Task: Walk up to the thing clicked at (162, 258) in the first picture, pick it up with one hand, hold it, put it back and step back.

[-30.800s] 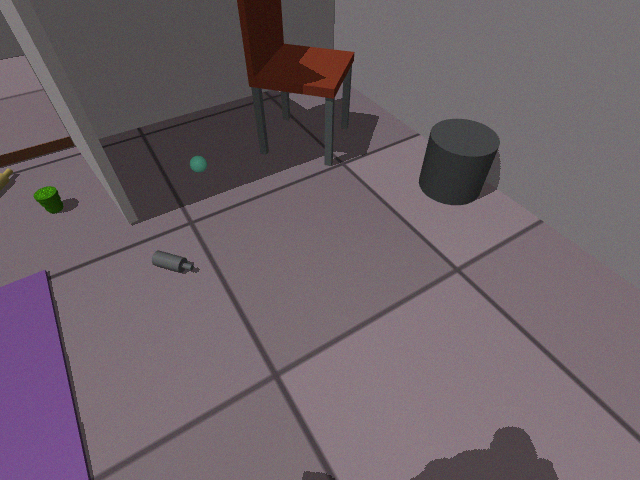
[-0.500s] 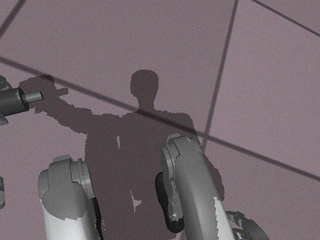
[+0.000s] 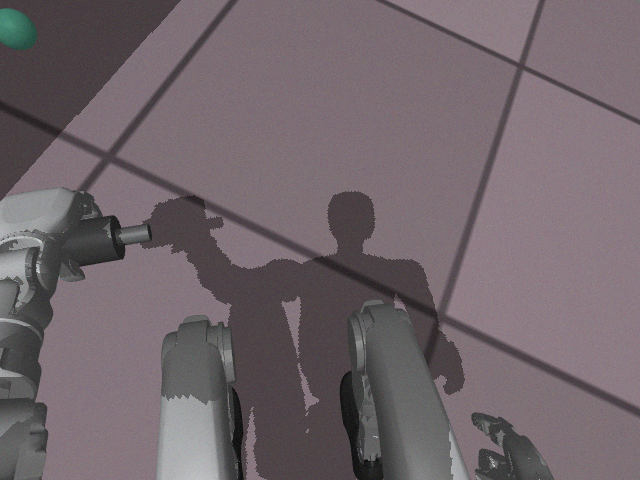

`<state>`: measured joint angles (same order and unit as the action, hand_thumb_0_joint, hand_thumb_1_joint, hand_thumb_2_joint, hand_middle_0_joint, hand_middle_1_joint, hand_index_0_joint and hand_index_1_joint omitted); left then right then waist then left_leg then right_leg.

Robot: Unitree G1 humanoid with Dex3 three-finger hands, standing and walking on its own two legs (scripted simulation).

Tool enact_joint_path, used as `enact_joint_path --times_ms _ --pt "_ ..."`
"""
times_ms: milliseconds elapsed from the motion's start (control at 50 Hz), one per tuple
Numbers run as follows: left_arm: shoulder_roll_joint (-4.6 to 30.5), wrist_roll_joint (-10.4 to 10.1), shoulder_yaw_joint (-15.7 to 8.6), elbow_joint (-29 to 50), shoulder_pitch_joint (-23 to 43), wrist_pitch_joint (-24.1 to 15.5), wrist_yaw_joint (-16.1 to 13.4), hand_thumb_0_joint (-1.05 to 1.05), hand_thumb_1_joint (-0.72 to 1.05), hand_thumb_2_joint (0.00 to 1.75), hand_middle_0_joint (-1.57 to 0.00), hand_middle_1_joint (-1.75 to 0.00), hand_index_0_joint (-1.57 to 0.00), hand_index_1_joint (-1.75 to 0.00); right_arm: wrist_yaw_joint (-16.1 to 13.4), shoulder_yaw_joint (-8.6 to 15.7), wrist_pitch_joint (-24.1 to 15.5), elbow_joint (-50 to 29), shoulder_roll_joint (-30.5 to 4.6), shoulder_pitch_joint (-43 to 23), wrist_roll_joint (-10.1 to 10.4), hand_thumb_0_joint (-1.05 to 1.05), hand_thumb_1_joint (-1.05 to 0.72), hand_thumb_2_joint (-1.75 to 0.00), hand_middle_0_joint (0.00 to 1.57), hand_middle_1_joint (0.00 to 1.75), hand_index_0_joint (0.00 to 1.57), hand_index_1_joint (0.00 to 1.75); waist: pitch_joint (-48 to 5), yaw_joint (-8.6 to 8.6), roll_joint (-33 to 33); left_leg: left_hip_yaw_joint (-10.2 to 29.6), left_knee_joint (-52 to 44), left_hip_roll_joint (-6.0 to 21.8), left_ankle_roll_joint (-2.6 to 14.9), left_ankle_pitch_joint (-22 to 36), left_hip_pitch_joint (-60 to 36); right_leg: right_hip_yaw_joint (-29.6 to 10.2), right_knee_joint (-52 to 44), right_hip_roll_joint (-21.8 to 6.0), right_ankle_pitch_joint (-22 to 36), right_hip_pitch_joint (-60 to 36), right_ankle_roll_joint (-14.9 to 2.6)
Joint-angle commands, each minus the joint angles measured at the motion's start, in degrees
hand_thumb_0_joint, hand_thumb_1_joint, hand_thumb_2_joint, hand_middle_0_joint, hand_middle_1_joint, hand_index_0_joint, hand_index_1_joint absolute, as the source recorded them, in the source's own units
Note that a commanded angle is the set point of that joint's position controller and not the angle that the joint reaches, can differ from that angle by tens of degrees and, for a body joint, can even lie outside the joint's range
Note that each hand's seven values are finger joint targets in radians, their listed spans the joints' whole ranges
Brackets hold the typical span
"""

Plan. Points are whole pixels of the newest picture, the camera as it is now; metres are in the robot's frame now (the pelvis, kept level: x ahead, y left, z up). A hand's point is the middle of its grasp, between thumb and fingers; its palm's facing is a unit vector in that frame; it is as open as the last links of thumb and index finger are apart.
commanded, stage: lift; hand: left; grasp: from above
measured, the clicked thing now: (86, 242) +0.43 +0.29 -0.13
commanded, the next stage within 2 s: hold in 1.08 s
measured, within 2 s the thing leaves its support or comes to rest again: neither
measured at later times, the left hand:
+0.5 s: hand out of the picture +0.36 +0.28 +0.11, palm faces -0.44 -0.13 -0.89, open 8.9 cm
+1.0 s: hand out of the picture +0.37 +0.25 +0.21, palm faces -0.44 -0.13 -0.89, open 8.9 cm
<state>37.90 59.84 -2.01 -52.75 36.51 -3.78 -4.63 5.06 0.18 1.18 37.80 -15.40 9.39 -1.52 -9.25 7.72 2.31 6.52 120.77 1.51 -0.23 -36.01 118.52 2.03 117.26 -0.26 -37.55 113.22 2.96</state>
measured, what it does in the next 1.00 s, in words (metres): rises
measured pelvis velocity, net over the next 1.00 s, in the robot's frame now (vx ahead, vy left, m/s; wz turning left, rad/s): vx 0.07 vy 0.00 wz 0.07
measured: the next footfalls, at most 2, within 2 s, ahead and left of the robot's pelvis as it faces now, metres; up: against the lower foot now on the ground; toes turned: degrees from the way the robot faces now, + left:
none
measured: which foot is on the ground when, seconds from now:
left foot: down 0.00-1.00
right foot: down 0.00-1.00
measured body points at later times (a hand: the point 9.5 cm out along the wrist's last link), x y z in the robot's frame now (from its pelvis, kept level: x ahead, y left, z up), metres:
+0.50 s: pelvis +0.02 +0.00 +0.19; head +0.13 +0.02 +0.62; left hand +0.38 +0.28 +0.16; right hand +0.15 -0.26 +0.07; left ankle +0.09 +0.13 -0.39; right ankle +0.10 -0.14 -0.39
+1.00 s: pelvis +0.07 +0.00 +0.30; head +0.12 +0.00 +0.75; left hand +0.39 +0.25 +0.26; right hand +0.16 -0.26 +0.17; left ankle +0.09 +0.13 -0.39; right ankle +0.10 -0.14 -0.39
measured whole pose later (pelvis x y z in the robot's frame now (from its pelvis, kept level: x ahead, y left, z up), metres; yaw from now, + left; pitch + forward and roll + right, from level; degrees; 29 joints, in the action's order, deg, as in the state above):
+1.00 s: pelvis +0.07 +0.00 +0.30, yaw +4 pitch +11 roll -1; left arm 21.0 55.6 9.9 -52.0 20.5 5.0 -10.4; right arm -2.5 1.4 -0.6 44.0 -14.0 15.0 1.6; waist -5.1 4.2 2.0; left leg -0.1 52.7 2.9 -0.8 -22.5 41.4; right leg -0.3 50.9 -0.7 -22.7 39.5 1.7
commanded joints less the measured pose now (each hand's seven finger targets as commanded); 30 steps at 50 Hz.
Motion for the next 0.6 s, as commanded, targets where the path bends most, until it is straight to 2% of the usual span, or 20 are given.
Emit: enact_joint_path --times_ms 0,60,100,120,140,160,240,260,280,300,320,340,380,400,420,440,460,480,540,580 --pt "15.0 -2.4 -3.8 19.3 18.5 0.7 -2.3 0.0 0.79 0.53 -1.09 -0.53 -1.12 -0.49 -2.1 5.1 -0.8 -3.6 -12.0 7.6 0.8 0.0 -0.89 -0.9 0.2 0.3 0.2 0.3 -38.9 -0.42 13.2 -2.2 -22.0 -0.8 1.53 4.4 -38.2 3.8 -17.8 1.6 8.5 -20.2 -4.37" --pt "15.8 -2.4 -4.4 22.4 16.4 1.5 -2.2 0.0 0.78 0.53 -1.09 -0.51 -1.12 -0.48 -3.1 5.1 -0.5 -3.8 -11.5 7.1 1.2 0.0 -0.89 -0.9 0.2 0.3 0.2 0.3 -38.4 -1.11 12.6 -3.0 -24.9 -0.9 1.56 5.8 -41.5 2.9 -21.9 1.4 9.3 -24.6 -4.24" --pt "15.4 -2.5 -4.6 22.7 14.3 2.3 -2.3 0.0 0.8 0.51 -1.09 -0.52 -1.13 -0.49 -3.8 5.0 -0.4 -3.9 -11.2 6.0 1.4 0.0 -0.89 -0.89 0.2 0.3 0.2 0.3 -37.3 -1.74 12.3 -2.5 -28.5 -0.6 1.46 4.4 -44.4 2.7 -24.1 1.4 8.4 -26.8 -4.08" --pt "13.6 -3.0 -3.3 22.6 13.5 2.7 -2.3 0.0 0.79 0.51 -1.1 -0.5 -1.13 -0.47 -4.0 4.8 -0.4 -4.0 -10.8 5.6 1.6 0.0 -0.89 -0.89 0.2 0.3 0.2 0.3 -35.6 -1.28 11.7 -2.3 -30.3 -0.4 1.44 3.4 -45.4 2.7 -25.8 1.6 7.8 -28.2 -3.97" --pt "13.3 -3.2 -3.3 23.6 12.9 3.1 -2.2 0.0 0.79 0.52 -1.09 -0.51 -1.12 -0.47 -4.2 4.8 -0.3 -4.1 -10.6 5.2 1.8 0.0 -0.89 -0.89 0.2 0.3 0.2 0.3 -35.5 -1.5 11.3 -2.1 -32.3 -0.3 1.33 2.7 -47.5 2.7 -27.4 1.7 7.3 -29.9 -3.93" --pt "14.3 -3.2 -4.0 24.7 13.3 3.5 -2.3 0.0 0.8 0.54 -1.1 -0.51 -1.13 -0.48 -4.6 4.8 -0.2 -4.1 -10.8 4.8 1.9 0.0 -0.88 -0.89 0.2 0.3 0.2 0.3 -35.5 -1.88 12.1 -1.9 -34.3 -0.3 1.24 1.6 -49.1 2.5 -28.6 1.7 6.7 -31.1 -3.9" --pt "9.0 -4.0 -1.0 25.1 8.1 5.1 -1.8 0.0 0.8 0.52 -1.11 -0.48 -1.13 -0.45 -5.6 4.4 -0.2 -3.5 -9.9 3.4 2.5 0.0 -0.88 -0.89 0.2 0.3 0.2 0.3 -31.6 -1.97 11.5 -1.4 -40.6 0.0 0.86 1.4 -54.3 2.3 -33.4 1.8 7.2 -35.8 -3.8" --pt "9.6 -4.2 -1.4 25.5 7.1 5.4 -1.9 0.0 0.81 0.5 -1.11 -0.49 -1.14 -0.46 -5.9 4.2 -0.3 -3.4 -9.8 3.1 2.7 0.0 -0.88 -0.89 0.2 0.3 0.2 0.3 -32.0 -2.7 10.8 -1.5 -41.8 0.1 0.87 2.4 -56.5 2.2 -34.9 1.9 7.9 -38.1 -3.84" --pt "8.6 -4.3 -1.1 25.9 6.2 5.7 -1.9 0.0 0.79 0.52 -1.11 -0.48 -1.13 -0.46 -6.2 4.2 -0.3 -3.2 -9.8 3.1 2.8 0.0 -0.88 -0.89 0.2 0.3 0.2 0.3 -31.5 -2.48 10.9 -1.6 -43.1 0.1 0.77 3.0 -57.8 2.0 -36.2 1.9 8.4 -39.2 -3.86" --pt "7.3 -4.1 0.4 26.0 6.6 5.8 -1.9 0.0 0.8 0.52 -1.1 -0.5 -1.13 -0.48 -6.4 4.1 -0.4 -3.0 -9.1 3.3 2.8 0.0 -0.89 -0.89 0.2 0.3 0.2 0.3 -30.3 -1.75 9.6 -2.4 -43.5 -0.1 0.83 4.6 -58.5 1.7 -38.3 1.9 9.1 -41.2 -3.89" --pt "8.2 -4.3 -0.3 24.9 4.8 6.1 -2.1 0.0 0.79 0.51 -1.1 -0.49 -1.12 -0.47 -6.6 3.8 -0.5 -2.8 -8.8 3.2 3.0 0.0 -0.89 -0.9 0.2 0.3 0.2 0.3 -28.8 -2.33 7.8 -3.1 -44.2 -0.3 0.98 6.0 -58.8 1.3 -40.2 2.0 9.6 -43.7 -3.9" --pt "7.2 -4.4 0.0 24.7 3.0 6.3 -2.1 0.0 0.79 0.51 -1.1 -0.49 -1.12 -0.46 -6.9 3.9 -0.6 -2.8 -8.5 3.3 3.1 0.0 -0.89 -0.89 0.2 0.3 0.2 0.3 -27.5 -2.26 6.5 -3.8 -45.0 -0.4 1.12 7.0 -59.3 0.9 -42.5 1.9 10.1 -45.6 -3.82" --pt "5.3 -4.7 1.6 24.2 4.3 6.4 -2.3 0.0 0.76 0.5 -1.07 -0.5 -1.1 -0.47 -7.3 3.6 -1.0 -2.3 -8.0 3.9 3.2 0.0 -0.89 -0.89 0.2 0.3 0.2 0.3 -25.2 -1.79 6.0 -4.2 -47.6 -0.4 1.13 7.5 -61.2 0.3 -45.5 1.9 10.6 -48.9 -3.86" --pt "5.4 -4.9 1.2 23.7 3.4 6.5 -2.6 0.0 0.76 0.52 -1.07 -0.52 -1.1 -0.49 -7.4 3.7 -1.2 -2.2 -8.1 3.5 3.2 0.0 -0.89 -0.89 0.2 0.3 0.2 0.3 -24.7 -2.46 5.8 -3.8 -49.6 -0.3 1.03 7.1 -62.9 0.2 -47.0 2.0 10.1 -50.5 -3.83" --pt "3.9 -4.6 2.0 22.2 2.6 6.7 -2.8 0.0 0.77 0.51 -1.07 -0.5 -1.1 -0.47 -7.6 3.7 -1.5 -1.6 -8.1 4.2 3.3 0.0 -0.89 -0.89 0.2 0.3 0.2 0.3 -23.5 -2.11 5.1 -3.7 -50.7 -0.2 0.9 8.1 -64.4 0.1 -48.0 2.0 11.1 -51.5 -3.9" --pt "3.4 -4.7 2.7 23.1 3.5 6.5 -3.0 0.0 0.77 0.51 -1.08 -0.49 -1.11 -0.47 -7.8 3.9 -1.7 -1.6 -8.0 3.7 3.4 0.0 -0.89 -0.89 0.2 0.3 0.2 0.3 -24.1 -2.6 5.1 -3.6 -52.3 -0.1 0.81 8.1 -66.3 0.1 -49.4 2.0 11.1 -53.2 -3.95" --pt "2.5 -4.2 3.2 21.2 2.5 6.6 -3.2 0.0 0.77 0.54 -1.08 -0.51 -1.1 -0.48 -8.0 3.9 -1.9 -1.4 -7.9 4.2 3.4 0.0 -0.89 -0.89 0.2 0.3 0.2 0.3 -21.9 -2.21 5.3 -3.6 -53.6 -0.1 0.63 8.5 -66.9 -0.2 -50.7 2.1 11.4 -54.1 -3.96" --pt "3.0 -4.2 3.0 20.4 2.5 6.5 -3.5 0.0 0.77 0.51 -1.07 -0.5 -1.1 -0.47 -8.1 3.9 -2.2 -1.2 -7.9 4.0 3.4 0.0 -0.88 -0.89 0.2 0.3 0.2 0.3 -20.8 -2.7 4.5 -3.6 -55.2 -0.1 0.67 8.1 -67.9 -0.3 -52.4 2.1 10.9 -55.6 -3.94" --pt "1.1 -3.9 4.4 17.5 2.5 6.4 -4.2 0.0 0.77 0.52 -1.08 -0.5 -1.11 -0.47 -8.3 3.9 -3.0 -0.5 -7.5 4.4 3.4 0.0 -0.89 -0.9 0.2 0.3 0.2 0.3 -18.1 -2.74 4.1 -3.8 -59.0 -0.2 0.56 8.2 -70.6 -0.9 -56.3 2.1 11.1 -59.3 -3.86" --pt "-0.5 -3.8 5.4 17.9 2.8 6.4 -5.0 0.0 0.76 0.53 -1.08 -0.49 -1.1 -0.47 -8.5 3.9 -3.4 -0.4 -7.3 4.8 3.4 0.0 -0.89 -0.9 0.2 0.3 0.2 0.3 -18.8 -2.89 3.4 -4.4 -60.9 -0.5 0.57 10.5 -73.6 -1.2 -59.2 2.2 12.7 -62.5 -3.91"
